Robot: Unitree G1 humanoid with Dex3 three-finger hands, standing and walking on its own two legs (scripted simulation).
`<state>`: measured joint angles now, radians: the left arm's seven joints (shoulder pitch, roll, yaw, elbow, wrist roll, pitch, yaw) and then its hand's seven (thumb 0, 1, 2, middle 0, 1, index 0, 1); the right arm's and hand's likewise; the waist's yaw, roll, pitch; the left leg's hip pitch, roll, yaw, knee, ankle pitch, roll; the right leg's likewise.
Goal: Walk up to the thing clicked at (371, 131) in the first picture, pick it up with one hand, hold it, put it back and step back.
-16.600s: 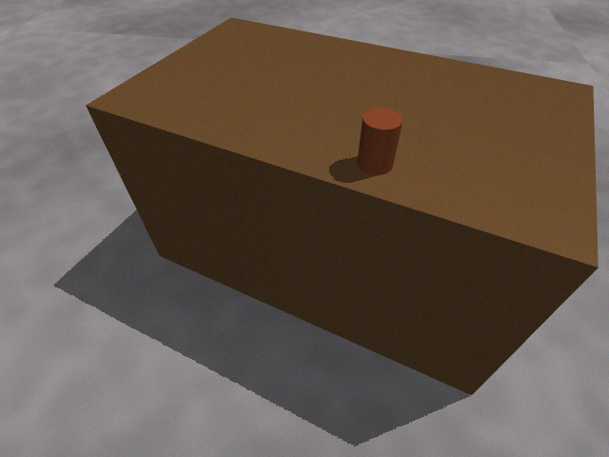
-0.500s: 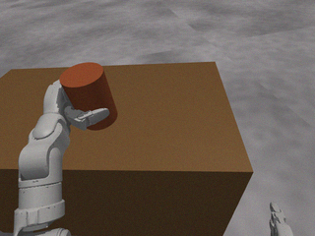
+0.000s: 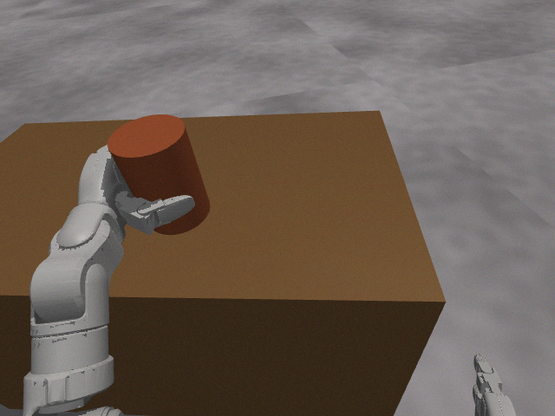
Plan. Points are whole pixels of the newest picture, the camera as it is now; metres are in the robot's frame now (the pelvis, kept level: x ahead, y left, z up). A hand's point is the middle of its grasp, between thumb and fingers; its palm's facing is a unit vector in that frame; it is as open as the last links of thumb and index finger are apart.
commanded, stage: hold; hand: left
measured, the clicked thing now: (164, 176) +0.33 +0.16 +0.24
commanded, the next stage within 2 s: crouch in 1.66 s
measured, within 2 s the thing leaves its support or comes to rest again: neither
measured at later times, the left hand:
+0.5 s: hand (157, 182) +0.33 +0.17 +0.23, palm faces +0.12 -0.99 +0.01, open 11.5 cm
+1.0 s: hand (159, 185) +0.33 +0.17 +0.23, palm faces +0.13 -0.99 +0.01, open 11.5 cm
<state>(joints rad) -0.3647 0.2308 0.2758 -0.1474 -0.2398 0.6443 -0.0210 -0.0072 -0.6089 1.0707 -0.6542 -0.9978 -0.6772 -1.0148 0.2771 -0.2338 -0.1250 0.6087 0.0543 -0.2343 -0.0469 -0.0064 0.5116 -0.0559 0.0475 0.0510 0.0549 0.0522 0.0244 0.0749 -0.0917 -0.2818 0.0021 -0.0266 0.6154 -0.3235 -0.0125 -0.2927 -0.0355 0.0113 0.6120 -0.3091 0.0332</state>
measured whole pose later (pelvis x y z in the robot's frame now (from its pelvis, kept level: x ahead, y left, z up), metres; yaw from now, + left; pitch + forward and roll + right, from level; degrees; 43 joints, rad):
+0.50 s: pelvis -0.01 +0.00 +0.00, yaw +0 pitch -1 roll +0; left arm -0.37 0.24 0.28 -0.13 -0.24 0.64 -0.02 -0.01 -0.61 1.07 -0.64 -1.01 -0.67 -1.03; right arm 0.27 -0.23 -0.12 0.63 0.05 -0.27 -0.06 -0.01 0.51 -0.06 0.05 0.05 0.06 0.05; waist 0.02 0.08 -0.09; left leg -0.28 0.00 -0.03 0.61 -0.31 -0.01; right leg -0.30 -0.03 0.01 0.61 -0.30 0.03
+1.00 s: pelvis +0.00 +0.00 +0.00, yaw +0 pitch -1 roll +0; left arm -0.35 0.23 0.28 -0.14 -0.23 0.62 -0.01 -0.01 -0.60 1.07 -0.64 -1.02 -0.66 -1.04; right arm 0.28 -0.22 -0.12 0.62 0.05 -0.27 -0.06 -0.01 0.51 -0.06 0.05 0.05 0.05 0.05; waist 0.02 0.07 -0.08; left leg -0.28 0.01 -0.03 0.61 -0.32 -0.02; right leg -0.29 -0.03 0.01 0.61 -0.30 0.03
